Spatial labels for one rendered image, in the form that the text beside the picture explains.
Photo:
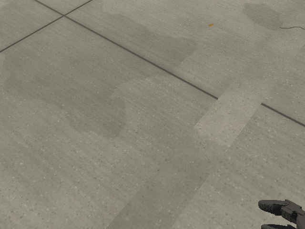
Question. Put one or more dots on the right robot hand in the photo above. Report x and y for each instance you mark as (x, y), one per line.
(285, 208)

